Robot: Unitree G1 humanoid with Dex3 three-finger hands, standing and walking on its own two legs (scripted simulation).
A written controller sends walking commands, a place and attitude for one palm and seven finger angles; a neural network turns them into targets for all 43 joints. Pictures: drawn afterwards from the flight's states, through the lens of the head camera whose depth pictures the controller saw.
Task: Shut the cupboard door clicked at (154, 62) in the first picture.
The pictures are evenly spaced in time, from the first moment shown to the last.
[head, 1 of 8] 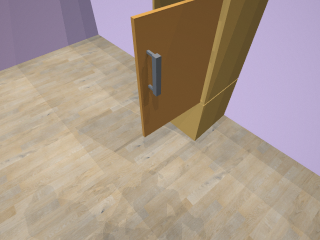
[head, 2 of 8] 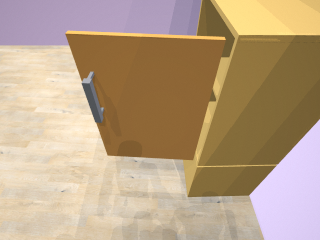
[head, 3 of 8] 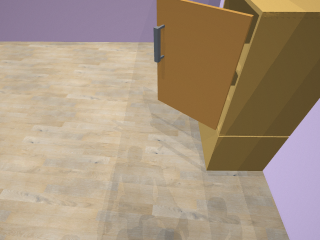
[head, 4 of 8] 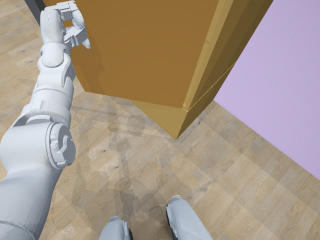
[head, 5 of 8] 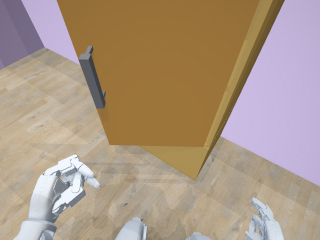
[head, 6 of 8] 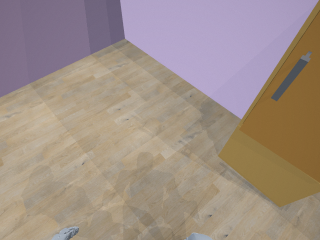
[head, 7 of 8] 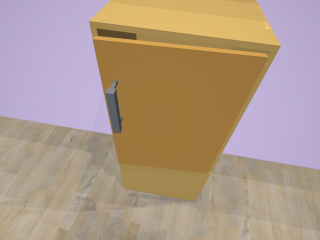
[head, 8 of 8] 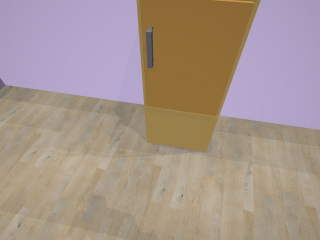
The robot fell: no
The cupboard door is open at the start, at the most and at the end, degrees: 85 85 0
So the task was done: yes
